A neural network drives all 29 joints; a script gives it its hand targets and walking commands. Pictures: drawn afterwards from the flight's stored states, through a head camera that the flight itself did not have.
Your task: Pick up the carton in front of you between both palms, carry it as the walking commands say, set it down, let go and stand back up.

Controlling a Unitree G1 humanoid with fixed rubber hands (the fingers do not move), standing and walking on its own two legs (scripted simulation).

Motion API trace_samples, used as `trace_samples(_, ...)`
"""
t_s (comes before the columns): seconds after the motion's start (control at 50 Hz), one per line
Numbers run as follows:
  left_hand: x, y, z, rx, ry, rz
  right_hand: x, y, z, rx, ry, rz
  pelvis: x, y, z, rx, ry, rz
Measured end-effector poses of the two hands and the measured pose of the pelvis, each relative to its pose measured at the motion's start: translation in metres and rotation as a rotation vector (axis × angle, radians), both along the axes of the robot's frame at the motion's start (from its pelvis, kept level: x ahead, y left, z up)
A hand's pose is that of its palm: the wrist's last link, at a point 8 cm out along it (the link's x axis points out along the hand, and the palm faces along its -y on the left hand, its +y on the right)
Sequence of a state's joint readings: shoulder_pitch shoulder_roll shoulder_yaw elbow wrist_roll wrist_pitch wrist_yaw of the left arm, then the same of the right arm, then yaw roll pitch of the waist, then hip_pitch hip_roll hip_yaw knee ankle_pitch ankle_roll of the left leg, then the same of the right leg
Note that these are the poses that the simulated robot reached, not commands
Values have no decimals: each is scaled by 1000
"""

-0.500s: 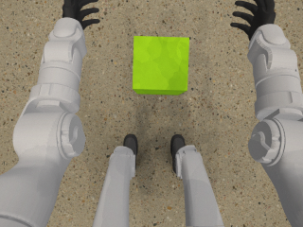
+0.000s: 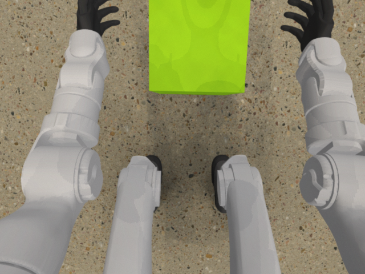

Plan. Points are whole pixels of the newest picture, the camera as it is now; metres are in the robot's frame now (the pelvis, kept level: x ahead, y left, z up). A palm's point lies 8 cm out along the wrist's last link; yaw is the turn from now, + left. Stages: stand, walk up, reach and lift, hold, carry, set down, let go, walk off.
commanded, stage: reach and lift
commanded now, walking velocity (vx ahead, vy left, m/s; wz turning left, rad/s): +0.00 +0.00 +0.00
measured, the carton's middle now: (195, 55) +0.53 -0.02 -0.37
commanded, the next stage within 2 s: none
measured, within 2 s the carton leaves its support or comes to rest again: leaves its support in 1.32 s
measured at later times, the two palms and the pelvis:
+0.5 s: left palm (118, 49) +0.53 +0.16 -0.31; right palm (271, 52) +0.52 -0.20 -0.31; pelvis -0.03 +0.00 -0.12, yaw +0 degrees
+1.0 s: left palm (132, 47) +0.53 +0.13 -0.30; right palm (261, 53) +0.52 -0.17 -0.30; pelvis -0.04 +0.00 -0.13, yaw +0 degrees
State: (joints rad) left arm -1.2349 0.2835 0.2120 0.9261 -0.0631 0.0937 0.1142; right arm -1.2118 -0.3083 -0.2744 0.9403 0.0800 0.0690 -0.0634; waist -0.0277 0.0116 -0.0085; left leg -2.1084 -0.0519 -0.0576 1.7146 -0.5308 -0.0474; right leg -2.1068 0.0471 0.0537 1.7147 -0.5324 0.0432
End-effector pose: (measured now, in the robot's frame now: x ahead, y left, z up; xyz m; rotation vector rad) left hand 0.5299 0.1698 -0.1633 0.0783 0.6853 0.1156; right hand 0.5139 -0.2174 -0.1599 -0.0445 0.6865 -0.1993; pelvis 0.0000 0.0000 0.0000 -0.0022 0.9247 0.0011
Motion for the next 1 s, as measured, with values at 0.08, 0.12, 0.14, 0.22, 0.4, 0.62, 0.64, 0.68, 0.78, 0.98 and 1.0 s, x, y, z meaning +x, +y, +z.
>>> trace_samples(0.08, 0, -1, -31, -1, -11, 1, 0, 0, -32, 3, -12, 2, -14, 1, -38, 1, -54, -2)
trace_samples(0.12, 0, -1, -44, -2, -10, 4, 0, 1, -45, 6, -12, 2, -20, 1, -54, 2, -85, -3)
trace_samples(0.14, 0, -1, -50, -4, -7, 5, 1, 2, -51, 8, -9, 2, -23, 1, -61, 3, -100, -3)
trace_samples(0.22, 0, -4, -75, -10, 15, 5, 2, 6, -77, 14, 10, 7, -33, 0, -84, 4, -151, -3)
trace_samples(0.4, -3, -6, -132, -21, 57, 1, 1, 14, -135, 15, 61, 28, -37, -3, -115, 5, -246, 1)
trace_samples(0.62, 8, -16, -146, -24, 21, -40, 4, 13, -149, 18, 33, 13, -24, -2, -132, -1, -269, 1)
trace_samples(0.64, 8, -18, -145, -26, 19, -42, 3, 12, -148, 19, 32, 12, -24, -2, -133, -2, -268, 1)
trace_samples(0.68, 7, -20, -143, -28, 20, -43, 1, 13, -146, 21, 32, 11, -25, -2, -133, -3, -266, -1)
trace_samples(0.78, 2, -21, -141, -27, 29, -42, -2, 16, -142, 25, 33, 15, -29, -1, -132, -5, -268, -3)
trace_samples(0.98, 1, -39, -138, -41, 37, -67, 2, 43, -140, 48, 33, 48, -37, 1, -125, -7, -287, 2)
trace_samples(1.0, 1, -39, -138, -38, 40, -62, 2, 44, -140, 48, 33, 46, -38, 1, -125, -7, -290, 2)
